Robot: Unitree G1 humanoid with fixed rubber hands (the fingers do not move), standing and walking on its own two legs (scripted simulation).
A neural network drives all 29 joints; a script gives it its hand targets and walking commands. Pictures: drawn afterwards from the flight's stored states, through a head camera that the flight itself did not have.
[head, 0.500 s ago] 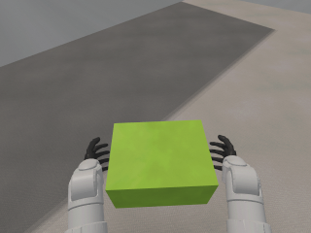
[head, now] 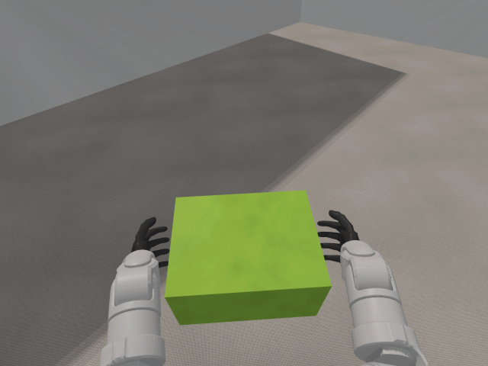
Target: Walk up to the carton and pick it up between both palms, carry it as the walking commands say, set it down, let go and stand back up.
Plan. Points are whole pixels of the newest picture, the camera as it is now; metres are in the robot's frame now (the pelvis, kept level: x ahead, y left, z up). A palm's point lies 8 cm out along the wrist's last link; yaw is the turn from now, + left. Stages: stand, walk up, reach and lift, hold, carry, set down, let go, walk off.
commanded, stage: hold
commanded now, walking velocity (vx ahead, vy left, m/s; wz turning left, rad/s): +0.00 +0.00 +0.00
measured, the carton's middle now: (244, 255) +0.35 +0.02 -0.04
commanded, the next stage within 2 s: set down in 0.12 s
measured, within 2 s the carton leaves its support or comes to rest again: neither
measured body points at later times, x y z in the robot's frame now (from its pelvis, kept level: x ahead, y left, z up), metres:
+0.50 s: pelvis +0.00 -0.01 +0.00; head +0.00 +0.00 +0.45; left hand +0.28 +0.21 -0.01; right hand +0.31 -0.15 -0.01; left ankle +0.04 +0.12 -0.75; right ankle +0.00 -0.11 -0.75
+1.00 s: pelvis -0.04 +0.00 -0.04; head +0.09 +0.02 +0.39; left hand +0.31 +0.22 -0.10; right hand +0.33 -0.15 -0.10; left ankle +0.04 +0.12 -0.75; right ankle +0.00 -0.11 -0.75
